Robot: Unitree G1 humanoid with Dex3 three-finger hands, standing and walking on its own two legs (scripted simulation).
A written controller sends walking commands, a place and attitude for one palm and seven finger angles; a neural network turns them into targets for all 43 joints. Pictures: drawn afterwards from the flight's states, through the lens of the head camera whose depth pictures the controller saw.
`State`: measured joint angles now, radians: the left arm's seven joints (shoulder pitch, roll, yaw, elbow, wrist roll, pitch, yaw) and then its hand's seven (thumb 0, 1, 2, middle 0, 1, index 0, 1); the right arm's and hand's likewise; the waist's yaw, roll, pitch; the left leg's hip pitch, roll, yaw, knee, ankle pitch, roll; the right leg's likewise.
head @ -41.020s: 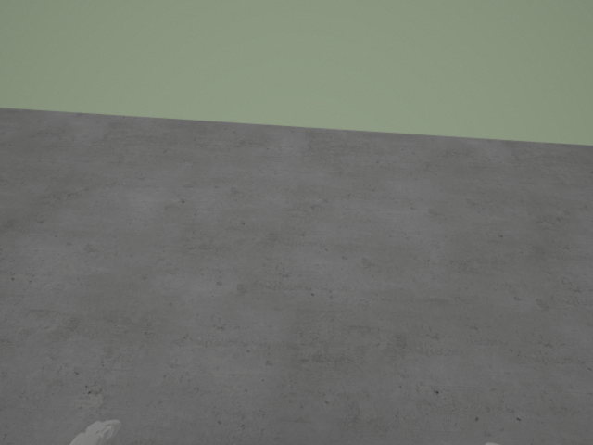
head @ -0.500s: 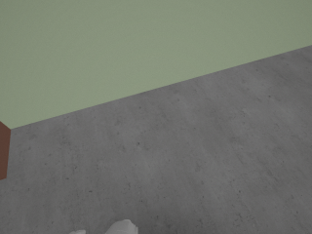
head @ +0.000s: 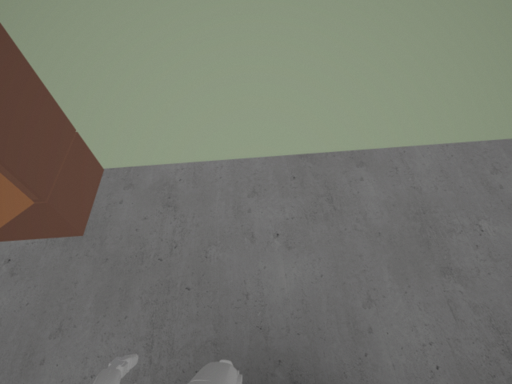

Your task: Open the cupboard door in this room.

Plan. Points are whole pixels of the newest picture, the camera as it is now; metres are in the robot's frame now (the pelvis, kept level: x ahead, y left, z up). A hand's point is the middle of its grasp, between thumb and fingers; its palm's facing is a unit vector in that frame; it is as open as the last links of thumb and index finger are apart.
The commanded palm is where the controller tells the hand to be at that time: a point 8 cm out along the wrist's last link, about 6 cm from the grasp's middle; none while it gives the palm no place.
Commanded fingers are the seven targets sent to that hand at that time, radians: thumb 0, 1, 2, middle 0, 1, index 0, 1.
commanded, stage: turn to face it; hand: left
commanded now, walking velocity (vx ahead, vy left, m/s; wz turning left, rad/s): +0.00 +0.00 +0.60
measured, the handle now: out of the picture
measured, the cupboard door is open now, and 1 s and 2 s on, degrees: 49 49 49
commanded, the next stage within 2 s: take the last steps up to it in 1.42 s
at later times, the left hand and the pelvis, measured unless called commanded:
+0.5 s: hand out of the picture +0.03 +0.24 -0.16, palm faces +0.33 -0.91 -0.25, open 7.3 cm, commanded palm none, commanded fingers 0.00 0.90 0.90 -0.20 -0.30 -0.20 -0.30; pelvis +0.01 +0.01 +0.00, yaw +18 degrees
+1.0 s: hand out of the picture -0.01 +0.16 -0.16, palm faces +0.58 -0.78 -0.22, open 7.3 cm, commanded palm none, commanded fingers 0.00 0.90 0.90 -0.20 -0.30 -0.20 -0.30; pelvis +0.04 -0.04 +0.01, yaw +36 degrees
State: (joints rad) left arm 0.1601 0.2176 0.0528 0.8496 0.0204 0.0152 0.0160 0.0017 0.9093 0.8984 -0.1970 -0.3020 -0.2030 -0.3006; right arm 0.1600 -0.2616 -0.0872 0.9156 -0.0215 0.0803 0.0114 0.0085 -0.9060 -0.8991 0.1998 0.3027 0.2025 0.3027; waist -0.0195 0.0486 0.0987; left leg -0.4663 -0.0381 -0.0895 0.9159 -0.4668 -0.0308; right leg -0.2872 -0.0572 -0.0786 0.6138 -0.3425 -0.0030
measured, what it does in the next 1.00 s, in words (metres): steps on the spot, turning left: left foot, then right foot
